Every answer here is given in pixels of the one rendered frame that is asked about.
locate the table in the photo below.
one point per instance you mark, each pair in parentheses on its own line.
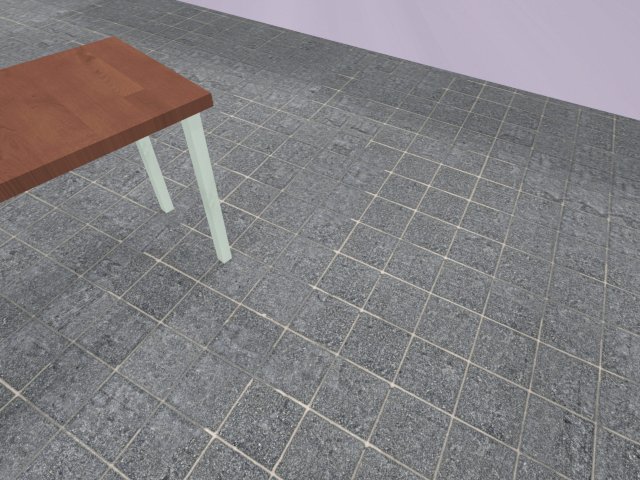
(64,110)

